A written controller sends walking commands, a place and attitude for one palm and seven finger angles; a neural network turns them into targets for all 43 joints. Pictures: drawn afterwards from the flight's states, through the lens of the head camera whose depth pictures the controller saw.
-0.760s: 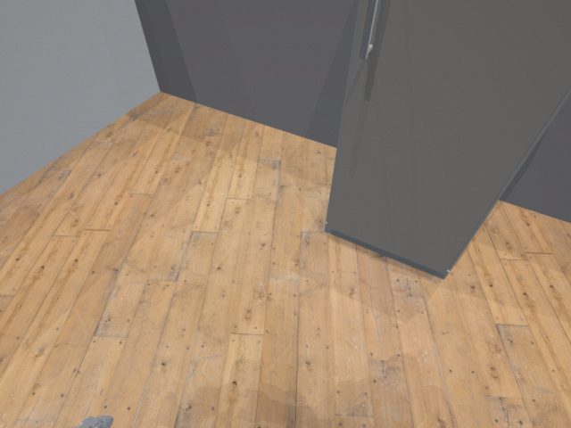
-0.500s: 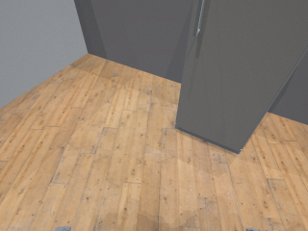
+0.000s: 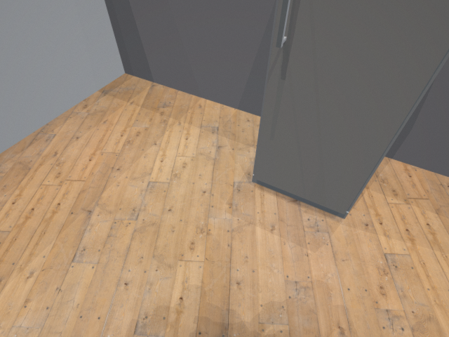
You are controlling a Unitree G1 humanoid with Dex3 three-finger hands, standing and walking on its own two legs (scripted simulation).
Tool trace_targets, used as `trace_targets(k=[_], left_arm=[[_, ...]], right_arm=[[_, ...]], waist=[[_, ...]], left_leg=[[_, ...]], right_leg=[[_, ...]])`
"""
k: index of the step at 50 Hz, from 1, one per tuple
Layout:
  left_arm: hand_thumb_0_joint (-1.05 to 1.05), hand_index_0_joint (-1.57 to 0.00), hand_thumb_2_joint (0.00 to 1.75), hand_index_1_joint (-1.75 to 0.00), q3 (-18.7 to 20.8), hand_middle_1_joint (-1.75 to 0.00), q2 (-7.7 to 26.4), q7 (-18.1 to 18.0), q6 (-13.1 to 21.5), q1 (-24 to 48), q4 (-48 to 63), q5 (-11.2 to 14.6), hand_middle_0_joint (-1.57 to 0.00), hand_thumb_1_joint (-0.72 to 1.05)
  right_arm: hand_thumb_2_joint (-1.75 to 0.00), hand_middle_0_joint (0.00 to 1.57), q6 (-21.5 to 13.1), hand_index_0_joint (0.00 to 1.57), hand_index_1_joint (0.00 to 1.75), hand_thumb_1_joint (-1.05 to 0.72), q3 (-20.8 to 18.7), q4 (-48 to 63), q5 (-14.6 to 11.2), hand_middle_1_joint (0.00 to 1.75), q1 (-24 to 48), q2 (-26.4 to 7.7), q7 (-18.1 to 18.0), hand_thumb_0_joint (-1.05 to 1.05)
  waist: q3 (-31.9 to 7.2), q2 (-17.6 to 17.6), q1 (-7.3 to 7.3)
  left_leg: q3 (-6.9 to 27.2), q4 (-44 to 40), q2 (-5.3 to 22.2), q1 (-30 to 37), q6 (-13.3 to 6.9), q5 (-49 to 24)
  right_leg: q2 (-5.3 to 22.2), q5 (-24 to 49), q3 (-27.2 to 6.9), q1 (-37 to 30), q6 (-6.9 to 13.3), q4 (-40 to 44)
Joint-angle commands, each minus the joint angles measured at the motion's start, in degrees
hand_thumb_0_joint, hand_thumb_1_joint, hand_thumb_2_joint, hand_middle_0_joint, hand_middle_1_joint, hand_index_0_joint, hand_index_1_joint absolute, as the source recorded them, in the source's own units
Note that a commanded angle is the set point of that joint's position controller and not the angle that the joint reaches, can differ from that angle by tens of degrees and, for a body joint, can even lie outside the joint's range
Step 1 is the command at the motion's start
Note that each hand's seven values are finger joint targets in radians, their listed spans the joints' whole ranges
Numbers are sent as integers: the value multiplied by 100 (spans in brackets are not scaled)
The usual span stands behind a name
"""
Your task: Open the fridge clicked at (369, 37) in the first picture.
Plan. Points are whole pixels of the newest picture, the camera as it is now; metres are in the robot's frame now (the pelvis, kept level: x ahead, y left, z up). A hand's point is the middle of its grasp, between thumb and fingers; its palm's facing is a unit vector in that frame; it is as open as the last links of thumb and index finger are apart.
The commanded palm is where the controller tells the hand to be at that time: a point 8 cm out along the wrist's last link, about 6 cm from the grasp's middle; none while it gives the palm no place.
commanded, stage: stand and wait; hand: left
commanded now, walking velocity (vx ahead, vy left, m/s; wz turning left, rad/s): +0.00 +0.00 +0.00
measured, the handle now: out of the picture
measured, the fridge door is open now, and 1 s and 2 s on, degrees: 0 0 0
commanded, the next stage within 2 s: look at it before walking up in 0.06 s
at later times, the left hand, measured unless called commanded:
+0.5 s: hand out of the picture +0.08 +0.24 -0.15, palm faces -0.04 -0.94 -0.33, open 7.4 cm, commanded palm none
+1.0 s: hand out of the picture +0.08 +0.23 -0.17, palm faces -0.08 -0.94 -0.32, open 7.4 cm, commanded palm none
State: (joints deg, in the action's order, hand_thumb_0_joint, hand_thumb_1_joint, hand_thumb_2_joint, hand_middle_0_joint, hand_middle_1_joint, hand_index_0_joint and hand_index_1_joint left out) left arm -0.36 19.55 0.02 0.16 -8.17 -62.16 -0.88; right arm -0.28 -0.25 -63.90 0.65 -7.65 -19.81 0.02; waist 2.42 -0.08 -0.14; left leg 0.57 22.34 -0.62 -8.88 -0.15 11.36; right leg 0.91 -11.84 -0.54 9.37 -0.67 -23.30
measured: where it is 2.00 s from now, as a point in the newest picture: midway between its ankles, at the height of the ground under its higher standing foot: outside the picture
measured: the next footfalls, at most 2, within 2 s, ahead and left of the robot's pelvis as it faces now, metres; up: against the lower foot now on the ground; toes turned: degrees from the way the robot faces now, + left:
left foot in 1.58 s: +0.03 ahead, +0.12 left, +0.00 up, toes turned -18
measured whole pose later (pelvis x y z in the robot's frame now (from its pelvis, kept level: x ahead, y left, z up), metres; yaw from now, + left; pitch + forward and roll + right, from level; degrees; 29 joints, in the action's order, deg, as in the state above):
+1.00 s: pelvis +0.00 -0.01 -0.01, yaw -5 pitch -1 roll +1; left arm 0.9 17.4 -0.3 -2.4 -9.7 -58.4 -1.2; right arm 0.6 -1.2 -59.0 0.8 -6.0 -16.5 -1.3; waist 3.3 0.4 1.0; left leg -3.8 26.7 1.1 -11.0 0.5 14.7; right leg -1.0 -14.3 -4.8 14.3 -0.2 -29.7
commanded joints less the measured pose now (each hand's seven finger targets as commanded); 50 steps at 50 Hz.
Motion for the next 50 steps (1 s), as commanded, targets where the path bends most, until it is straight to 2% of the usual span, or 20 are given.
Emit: trace_targets(k=[1,11,29,32,39,41,43,44,47,50], left_arm=[[0,-20,90,-30,233,-30,1169,-79,145,293,382,30,-20,90],[0,-20,90,-30,235,-30,1162,-77,142,322,387,18,-20,90],[0,-20,90,-30,233,-30,1166,-72,149,316,365,22,-20,90],[0,-20,90,-30,239,-30,1167,-76,161,298,362,18,-20,90],[0,-20,90,-30,234,-30,1183,-77,151,339,358,25,-20,90],[0,-20,90,-30,253,-30,1151,-68,110,336,403,17,-20,90],[0,-20,90,-30,204,-30,672,-94,-18,84,416,18,-20,90],[0,-20,90,-30,192,-30,545,-102,-83,-27,461,19,-20,90],[0,-20,90,-30,276,-30,539,-77,-181,-144,721,-10,-20,90],[0,-20,90,-30,340,-30,414,-27,-226,-231,958,-20,-20,90]], right_arm=[[-90,20,-163,20,30,-90,-213,400,-15,30,361,-1139,-52,0],[-90,20,-159,20,30,-90,-207,372,-9,30,372,-1125,-46,0],[-90,20,-172,20,30,-90,-199,391,-17,30,399,-1143,-58,0],[-90,20,-170,20,30,-90,-201,392,-26,30,378,-1137,-60,0],[-90,20,-170,20,30,-90,-189,383,-25,30,399,-1162,-64,0],[-90,20,-164,20,30,-90,-213,395,-14,30,372,-1118,-88,0],[-90,20,-86,20,30,-90,-153,408,-6,30,73,-584,-112,0],[-90,20,-39,20,30,-90,-149,448,-5,30,-31,-462,-131,0],[-90,20,45,20,30,-90,-276,705,4,30,-146,-572,-175,0],[-90,20,70,20,30,-90,-396,956,14,30,-84,-636,-198,0]], waist=[[-381,64,10],[-277,57,9],[-414,-42,10],[-512,76,8],[-425,30,11],[-401,-28,8],[-471,43,-24],[-444,11,-27],[-410,-51,-39],[-367,-501,-22]], left_leg=[[569,-451,690,70,-154,-390],[576,-519,688,40,-139,-296],[554,-505,724,192,-131,-631],[546,-463,732,245,-134,-778],[543,-524,738,232,-122,-805],[422,-402,776,339,-111,-852],[189,-118,810,362,-32,-1032],[111,-32,840,358,-10,-1039],[87,140,1031,313,-96,-949],[275,69,1431,167,-351,-931]], right_leg=[[590,279,-599,-13,247,464],[573,146,-628,62,245,529],[581,569,-589,-65,242,489],[589,749,-575,-153,246,480],[589,767,-538,-167,232,478],[551,972,-610,-19,247,393],[525,1387,-672,125,207,99],[500,1473,-689,251,188,-37],[305,1462,-685,654,183,-546],[30,866,-479,1044,107,-1382]])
